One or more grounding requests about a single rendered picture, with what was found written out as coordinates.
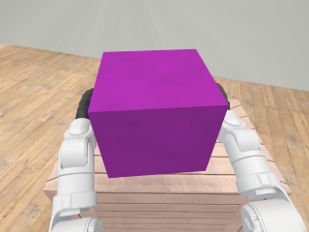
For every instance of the robot left hand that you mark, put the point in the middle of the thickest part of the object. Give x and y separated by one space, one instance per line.
83 106

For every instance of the left robot upper arm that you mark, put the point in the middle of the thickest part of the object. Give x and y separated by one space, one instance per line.
87 224

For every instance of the right robot upper arm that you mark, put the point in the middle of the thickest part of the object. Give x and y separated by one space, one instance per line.
272 215

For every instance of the robot left forearm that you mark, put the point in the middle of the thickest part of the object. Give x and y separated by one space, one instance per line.
75 171

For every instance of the robot right hand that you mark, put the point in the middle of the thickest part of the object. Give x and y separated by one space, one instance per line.
224 94

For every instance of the robot right forearm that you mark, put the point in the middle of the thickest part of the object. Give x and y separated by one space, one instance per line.
255 178

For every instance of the pedestal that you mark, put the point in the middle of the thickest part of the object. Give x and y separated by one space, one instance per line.
200 201

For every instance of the carton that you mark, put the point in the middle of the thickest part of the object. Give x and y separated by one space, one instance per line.
155 112

